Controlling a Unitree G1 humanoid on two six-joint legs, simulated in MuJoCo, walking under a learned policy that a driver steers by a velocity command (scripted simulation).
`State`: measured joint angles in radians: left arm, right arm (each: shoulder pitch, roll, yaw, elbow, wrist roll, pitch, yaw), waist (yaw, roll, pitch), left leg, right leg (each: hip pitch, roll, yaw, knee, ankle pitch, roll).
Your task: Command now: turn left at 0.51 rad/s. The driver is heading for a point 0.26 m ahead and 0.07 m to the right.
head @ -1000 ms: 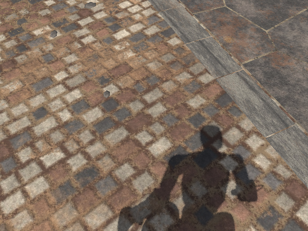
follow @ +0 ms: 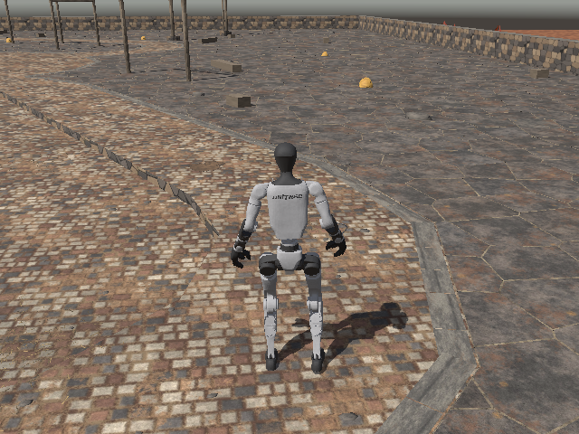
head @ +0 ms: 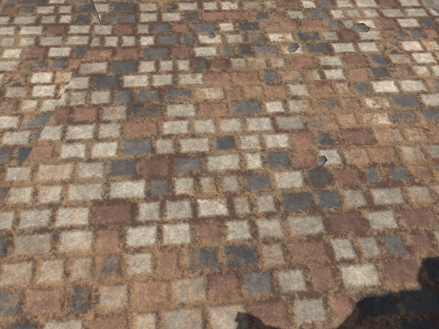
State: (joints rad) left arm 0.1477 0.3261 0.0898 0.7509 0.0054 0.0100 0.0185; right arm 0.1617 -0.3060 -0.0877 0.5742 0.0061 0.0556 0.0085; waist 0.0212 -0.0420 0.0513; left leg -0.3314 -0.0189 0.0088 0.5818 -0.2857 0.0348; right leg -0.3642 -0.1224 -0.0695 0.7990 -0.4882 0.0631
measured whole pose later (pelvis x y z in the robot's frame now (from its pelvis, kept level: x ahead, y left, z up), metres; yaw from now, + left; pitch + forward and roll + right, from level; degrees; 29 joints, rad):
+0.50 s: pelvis +0.01 +0.01 +0.01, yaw -7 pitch +1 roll +1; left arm 0.23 0.30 0.06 0.71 0.00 0.00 0.01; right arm 0.10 -0.29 -0.08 0.69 0.00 0.03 -0.03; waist 0.03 0.02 0.04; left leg -0.42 -0.05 -0.01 0.97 -0.54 -0.01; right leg -0.29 -0.01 0.04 0.57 -0.29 -0.01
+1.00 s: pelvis +0.01 +0.04 +0.02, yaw -25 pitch +2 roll +0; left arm 0.17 0.32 0.09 0.63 -0.02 0.07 0.00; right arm 0.19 -0.26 -0.07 0.67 -0.01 0.01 -0.04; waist -0.02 -0.03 0.05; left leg -0.22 0.04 0.13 0.42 -0.23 0.02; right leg -0.49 -0.04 0.02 0.95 -0.39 0.10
